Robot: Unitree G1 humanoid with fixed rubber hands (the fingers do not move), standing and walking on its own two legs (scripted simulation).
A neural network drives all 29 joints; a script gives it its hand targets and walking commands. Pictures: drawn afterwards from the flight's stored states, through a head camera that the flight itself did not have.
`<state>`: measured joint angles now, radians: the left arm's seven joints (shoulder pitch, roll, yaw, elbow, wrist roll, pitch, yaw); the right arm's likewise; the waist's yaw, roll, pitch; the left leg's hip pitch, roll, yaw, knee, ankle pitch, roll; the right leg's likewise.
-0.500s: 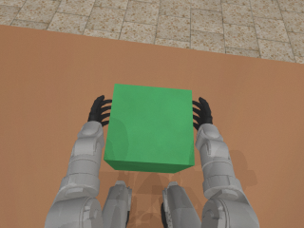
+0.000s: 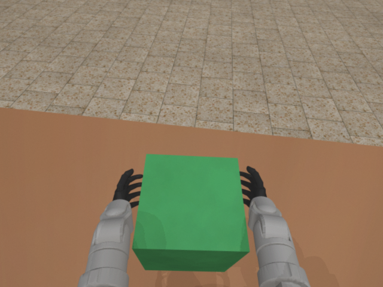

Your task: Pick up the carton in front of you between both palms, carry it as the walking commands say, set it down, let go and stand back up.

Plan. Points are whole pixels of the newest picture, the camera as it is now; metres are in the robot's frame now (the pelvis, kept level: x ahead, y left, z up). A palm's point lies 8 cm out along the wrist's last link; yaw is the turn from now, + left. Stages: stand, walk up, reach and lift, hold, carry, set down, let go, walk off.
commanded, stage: reach and lift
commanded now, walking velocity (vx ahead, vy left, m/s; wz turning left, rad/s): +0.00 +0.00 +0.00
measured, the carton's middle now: (188, 217) +0.30 +0.00 -0.08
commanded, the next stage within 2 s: hold in 1.18 s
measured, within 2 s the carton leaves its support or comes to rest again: neither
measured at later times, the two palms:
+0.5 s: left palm (115, 198) +0.29 +0.15 +0.05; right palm (266, 193) +0.29 -0.15 +0.06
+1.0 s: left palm (115, 191) +0.30 +0.15 +0.06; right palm (266, 187) +0.30 -0.15 +0.07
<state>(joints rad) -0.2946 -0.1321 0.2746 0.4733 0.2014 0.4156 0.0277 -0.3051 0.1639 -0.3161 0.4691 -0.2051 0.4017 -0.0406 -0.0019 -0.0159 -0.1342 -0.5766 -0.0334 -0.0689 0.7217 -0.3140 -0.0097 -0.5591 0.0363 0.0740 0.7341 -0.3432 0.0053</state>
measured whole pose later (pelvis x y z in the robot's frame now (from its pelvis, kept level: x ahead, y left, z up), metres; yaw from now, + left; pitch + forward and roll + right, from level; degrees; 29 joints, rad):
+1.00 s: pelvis +0.01 +0.00 +0.03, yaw +0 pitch -5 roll +0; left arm -0.26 -0.15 0.23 0.29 0.28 0.68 -0.01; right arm -0.29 0.16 -0.26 0.32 -0.29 0.65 0.01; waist 0.00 -0.01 0.02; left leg -0.09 -0.02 -0.07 0.37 -0.19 -0.01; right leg -0.08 0.02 0.09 0.38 -0.21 0.00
